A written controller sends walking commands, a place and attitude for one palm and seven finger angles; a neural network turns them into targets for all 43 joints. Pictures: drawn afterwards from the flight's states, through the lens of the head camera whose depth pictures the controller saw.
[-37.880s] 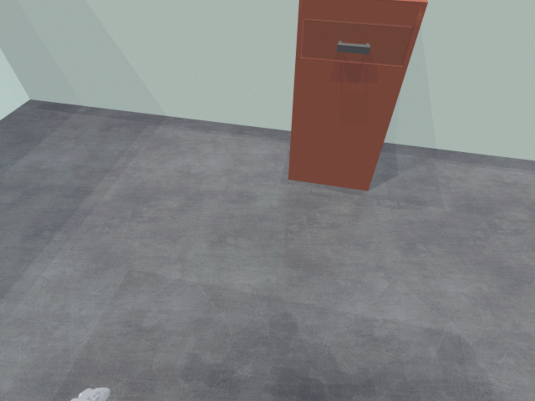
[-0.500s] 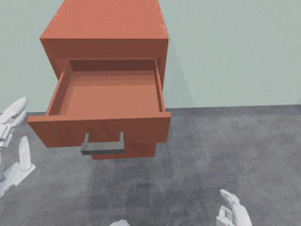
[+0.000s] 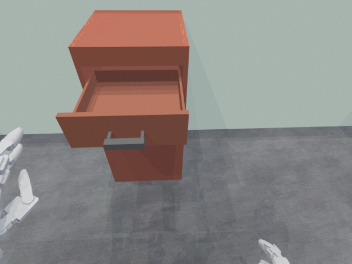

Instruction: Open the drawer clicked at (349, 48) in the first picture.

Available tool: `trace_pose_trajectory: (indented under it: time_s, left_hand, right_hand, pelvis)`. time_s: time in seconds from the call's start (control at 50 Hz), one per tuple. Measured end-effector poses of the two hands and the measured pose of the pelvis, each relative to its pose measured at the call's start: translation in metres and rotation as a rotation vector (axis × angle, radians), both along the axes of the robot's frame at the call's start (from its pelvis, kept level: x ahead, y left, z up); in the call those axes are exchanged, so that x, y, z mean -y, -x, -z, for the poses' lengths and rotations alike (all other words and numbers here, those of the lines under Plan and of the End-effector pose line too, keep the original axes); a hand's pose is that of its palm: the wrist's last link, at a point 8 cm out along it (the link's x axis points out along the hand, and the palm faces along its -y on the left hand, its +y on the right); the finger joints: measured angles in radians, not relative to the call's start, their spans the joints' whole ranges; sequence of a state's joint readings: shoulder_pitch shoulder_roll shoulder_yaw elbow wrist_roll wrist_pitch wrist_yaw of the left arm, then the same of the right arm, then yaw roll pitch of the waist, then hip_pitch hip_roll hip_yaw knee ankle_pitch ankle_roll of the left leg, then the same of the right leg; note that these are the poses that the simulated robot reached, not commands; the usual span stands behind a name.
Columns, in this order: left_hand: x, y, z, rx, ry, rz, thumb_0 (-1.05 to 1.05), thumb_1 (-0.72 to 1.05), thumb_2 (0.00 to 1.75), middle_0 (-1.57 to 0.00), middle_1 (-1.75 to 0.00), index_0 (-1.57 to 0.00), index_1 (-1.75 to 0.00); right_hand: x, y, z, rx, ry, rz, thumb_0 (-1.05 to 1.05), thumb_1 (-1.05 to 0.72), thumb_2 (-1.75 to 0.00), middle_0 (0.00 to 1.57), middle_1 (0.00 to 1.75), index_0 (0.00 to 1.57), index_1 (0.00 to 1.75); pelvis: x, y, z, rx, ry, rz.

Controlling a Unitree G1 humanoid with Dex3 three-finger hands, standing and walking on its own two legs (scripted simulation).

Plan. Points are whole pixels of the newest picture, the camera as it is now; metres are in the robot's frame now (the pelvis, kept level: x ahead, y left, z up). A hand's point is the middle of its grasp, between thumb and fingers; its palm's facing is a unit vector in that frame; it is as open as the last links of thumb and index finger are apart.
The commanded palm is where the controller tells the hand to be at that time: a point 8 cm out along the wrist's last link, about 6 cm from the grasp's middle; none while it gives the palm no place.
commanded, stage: stop stepping back and stand still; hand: left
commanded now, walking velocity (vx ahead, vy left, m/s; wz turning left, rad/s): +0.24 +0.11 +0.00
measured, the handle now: (125, 138) +0.48 +0.18 -0.01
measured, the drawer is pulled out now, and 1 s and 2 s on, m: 0.30 0.30 0.30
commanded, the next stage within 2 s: let the arm hang, fingers relaxed in 0.48 s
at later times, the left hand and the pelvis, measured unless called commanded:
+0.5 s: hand (37, 218) +0.15 +0.22 +0.17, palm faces +0.38 -0.81 -0.45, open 7.4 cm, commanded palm +0.09 +0.27 +0.18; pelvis -0.03 -0.02 +0.00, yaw +2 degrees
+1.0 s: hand out of the picture -0.05 +0.20 -0.18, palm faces +0.07 -0.98 -0.18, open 7.0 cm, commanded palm none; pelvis -0.03 +0.02 +0.00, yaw +2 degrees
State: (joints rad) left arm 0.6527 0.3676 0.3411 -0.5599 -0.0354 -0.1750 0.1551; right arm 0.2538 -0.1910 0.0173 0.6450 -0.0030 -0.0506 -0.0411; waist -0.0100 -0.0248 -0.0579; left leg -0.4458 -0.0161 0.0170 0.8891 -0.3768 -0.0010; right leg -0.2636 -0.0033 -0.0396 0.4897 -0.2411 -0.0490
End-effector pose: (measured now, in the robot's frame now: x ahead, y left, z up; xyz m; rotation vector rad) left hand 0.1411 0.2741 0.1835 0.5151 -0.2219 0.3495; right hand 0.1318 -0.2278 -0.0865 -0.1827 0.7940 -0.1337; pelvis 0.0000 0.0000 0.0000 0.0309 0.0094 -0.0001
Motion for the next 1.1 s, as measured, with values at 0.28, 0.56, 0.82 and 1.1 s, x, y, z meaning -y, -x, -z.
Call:
trace_pose_trajectory:
  time_s: [0.28,0.56,0.82,1.1]
  left_hand:
    - [0.005,0.028,-0.001,0.016,-0.084,0.009,0.01,0.89,0.90,-0.21,-0.30,-0.21,-0.31]
    - [0.017,0.024,0.001,0.001,-0.004,0.014,0.01,0.89,0.90,-0.21,-0.30,-0.21,-0.31]
    - [0.034,0.079,0.309,-1.218,0.496,-0.120,0.01,0.91,0.90,-0.20,-0.30,-0.19,-0.30]
    - [0.020,0.232,0.325,-1.669,0.598,-0.344,0.00,0.95,0.90,-0.20,-0.30,-0.20,-0.30]
  right_hand:
    - [0.016,0.035,0.004,0.063,0.025,0.019,0.02,-0.90,-0.90,0.20,0.30,0.20,0.30]
    - [0.015,0.017,-0.004,0.026,0.018,-0.029,0.02,-0.90,-0.90,0.20,0.30,0.20,0.30]
    - [-0.001,0.048,0.039,-0.237,0.002,-0.022,0.01,-0.91,-0.90,0.20,0.30,0.20,0.30]
    - [-0.022,0.169,0.049,-0.655,0.006,0.075,0.01,-0.92,-0.90,0.20,0.30,0.20,0.30]
  pelvis:
    - [0.006,0.030,0.011,0.014,-0.001,-0.029]
    - [0.012,0.026,0.000,0.013,0.017,-0.025]
    - [-0.006,0.025,0.011,0.047,0.028,-0.041]
    - [-0.023,0.024,-0.003,0.040,0.045,-0.030]
